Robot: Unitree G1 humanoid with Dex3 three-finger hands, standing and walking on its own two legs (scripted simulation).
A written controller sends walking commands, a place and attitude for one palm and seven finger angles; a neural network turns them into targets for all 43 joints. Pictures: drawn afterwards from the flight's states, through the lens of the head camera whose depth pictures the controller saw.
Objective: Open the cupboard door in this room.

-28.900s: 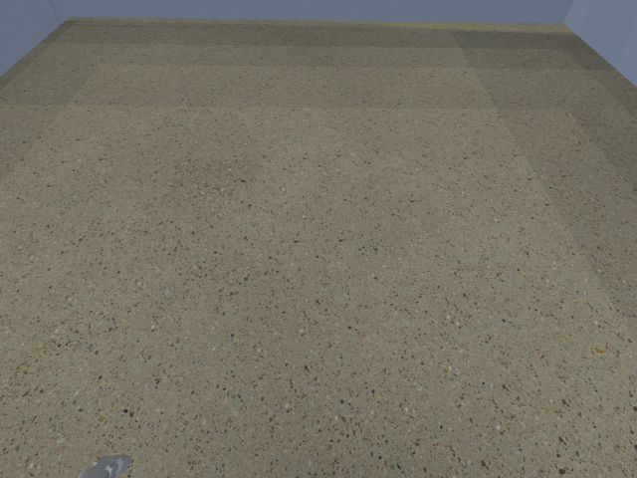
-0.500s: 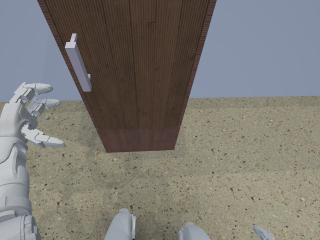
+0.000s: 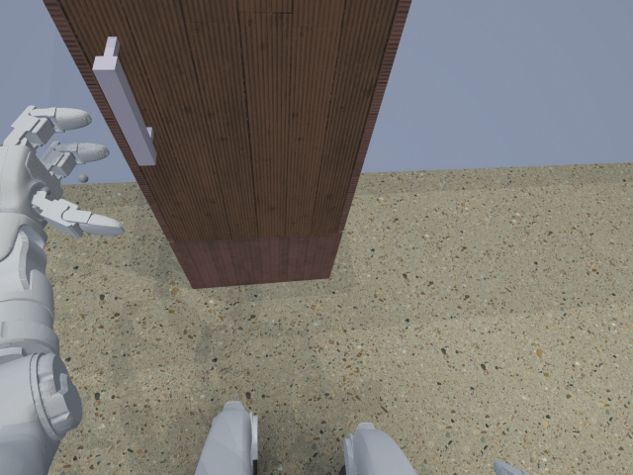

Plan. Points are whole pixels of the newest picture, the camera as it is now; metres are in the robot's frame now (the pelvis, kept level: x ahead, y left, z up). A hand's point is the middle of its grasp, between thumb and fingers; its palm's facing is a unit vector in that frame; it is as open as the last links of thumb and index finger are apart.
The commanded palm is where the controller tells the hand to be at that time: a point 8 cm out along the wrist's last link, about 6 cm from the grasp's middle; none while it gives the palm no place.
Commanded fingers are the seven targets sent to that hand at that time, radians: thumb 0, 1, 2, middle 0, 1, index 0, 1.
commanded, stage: move the hooked fingers beside the handle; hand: left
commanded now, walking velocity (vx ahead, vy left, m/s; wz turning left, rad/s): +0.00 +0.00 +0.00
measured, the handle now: (131, 106) +0.56 +0.25 +0.08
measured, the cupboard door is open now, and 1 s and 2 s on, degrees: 0 0 0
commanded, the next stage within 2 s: slide the fingers in behind the handle in 1.24 s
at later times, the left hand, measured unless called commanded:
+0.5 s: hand (92, 137) +0.50 +0.28 +0.08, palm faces +0.10 -0.99 +0.00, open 13.9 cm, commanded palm +0.49 +0.32 +0.07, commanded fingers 0.00 -0.50 0.30 -0.30 -1.20 -0.30 -1.20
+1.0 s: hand (82, 144) +0.50 +0.30 +0.07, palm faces +0.09 -1.00 +0.01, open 14.0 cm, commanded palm +0.49 +0.33 +0.07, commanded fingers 0.00 -0.50 0.30 -0.30 -1.20 -0.30 -1.20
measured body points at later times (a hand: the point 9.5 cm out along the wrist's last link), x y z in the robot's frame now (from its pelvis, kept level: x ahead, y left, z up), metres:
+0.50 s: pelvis +0.00 +0.00 -0.01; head +0.14 +0.03 +0.41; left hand +0.49 +0.34 +0.08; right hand +0.01 -0.28 -0.11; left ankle +0.06 +0.13 -0.65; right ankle -0.01 -0.15 -0.65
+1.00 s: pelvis +0.00 +0.01 -0.01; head +0.15 +0.05 +0.41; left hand +0.49 +0.35 +0.07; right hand +0.03 -0.26 -0.11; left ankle +0.06 +0.13 -0.65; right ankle -0.01 -0.15 -0.65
